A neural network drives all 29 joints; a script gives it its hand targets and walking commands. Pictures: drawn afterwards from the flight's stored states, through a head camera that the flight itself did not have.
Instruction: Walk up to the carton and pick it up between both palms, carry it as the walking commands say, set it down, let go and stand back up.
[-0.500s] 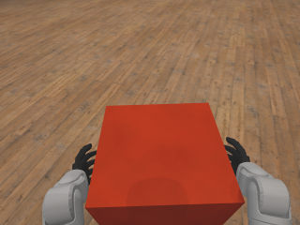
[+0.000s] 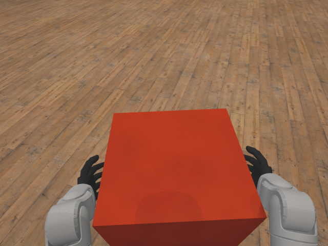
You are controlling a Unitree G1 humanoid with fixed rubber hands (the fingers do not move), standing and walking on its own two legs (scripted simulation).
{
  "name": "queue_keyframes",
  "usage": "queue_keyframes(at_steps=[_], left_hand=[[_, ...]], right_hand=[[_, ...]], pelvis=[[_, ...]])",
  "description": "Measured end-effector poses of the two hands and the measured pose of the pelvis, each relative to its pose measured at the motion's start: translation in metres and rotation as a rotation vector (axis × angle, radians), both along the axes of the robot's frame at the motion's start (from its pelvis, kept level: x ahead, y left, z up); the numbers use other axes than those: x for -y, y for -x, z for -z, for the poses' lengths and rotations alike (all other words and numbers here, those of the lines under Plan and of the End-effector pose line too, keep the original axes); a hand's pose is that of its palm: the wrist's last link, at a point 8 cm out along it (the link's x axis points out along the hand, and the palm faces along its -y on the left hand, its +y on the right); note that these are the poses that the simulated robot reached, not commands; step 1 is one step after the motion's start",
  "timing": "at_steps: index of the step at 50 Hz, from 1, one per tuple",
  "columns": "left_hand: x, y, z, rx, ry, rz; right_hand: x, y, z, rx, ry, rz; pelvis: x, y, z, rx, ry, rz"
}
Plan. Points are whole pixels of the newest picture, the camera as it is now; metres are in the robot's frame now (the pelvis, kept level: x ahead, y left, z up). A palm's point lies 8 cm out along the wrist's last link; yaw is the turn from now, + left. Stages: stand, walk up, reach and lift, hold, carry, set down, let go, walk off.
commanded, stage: carry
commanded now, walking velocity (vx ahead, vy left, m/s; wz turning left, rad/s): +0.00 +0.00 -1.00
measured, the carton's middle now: (173, 185) +0.29 +0.01 +0.01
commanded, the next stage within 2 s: none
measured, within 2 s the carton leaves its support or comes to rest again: neither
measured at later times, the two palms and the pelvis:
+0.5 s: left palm (152, 174) +0.29 +0.06 +0.06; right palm out of the picture +0.14 -0.28 +0.07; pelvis -0.02 -0.01 +0.00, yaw -23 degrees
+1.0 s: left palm (243, 196) +0.24 -0.14 +0.05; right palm out of the picture -0.07 -0.36 +0.05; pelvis -0.05 -0.04 -0.01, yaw -53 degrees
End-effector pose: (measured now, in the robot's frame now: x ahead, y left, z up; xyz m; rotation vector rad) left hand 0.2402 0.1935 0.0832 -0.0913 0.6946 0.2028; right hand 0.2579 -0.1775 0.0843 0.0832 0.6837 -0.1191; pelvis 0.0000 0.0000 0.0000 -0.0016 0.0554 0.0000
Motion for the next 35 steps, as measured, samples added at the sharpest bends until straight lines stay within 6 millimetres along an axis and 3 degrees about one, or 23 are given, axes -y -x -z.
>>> queue_keyframes(at_steps=[6,12,18,23,31,35], left_hand=[[0.018,-0.01,0.015,-0.026,0.0,0.081],[0.071,-0.028,0.021,-0.016,-0.01,0.211],[0.116,-0.037,0.027,-0.058,0.007,0.325],[0.132,-0.045,0.021,-0.024,0.027,0.407],[0.142,-0.054,0.023,-0.037,0.041,0.541],[0.168,-0.056,0.014,-0.043,0.053,0.63]], right_hand=[[0.018,0.023,0.017,-0.025,-0.01,0.09],[0.065,0.057,0.034,-0.018,-0.025,0.225],[0.099,0.091,0.031,-0.057,-0.019,0.351],[0.106,0.11,0.017,-0.021,0.001,0.434],[0.096,0.144,0.009,-0.03,0.012,0.569],[0.102,0.172,0.001,-0.034,0.014,0.666]], pelvis=[[0.002,0.007,0.008,-0.006,-0.007,0.097],[0.018,0.011,0.018,-0.015,0.0,0.188],[0.02,0.016,0.007,-0.032,-0.02,0.279],[0.013,0.017,0.003,-0.044,-0.024,0.365],[-0.004,0.014,-0.001,-0.037,0.005,0.548],[-0.004,0.017,-0.009,-0.037,0.04,0.635]])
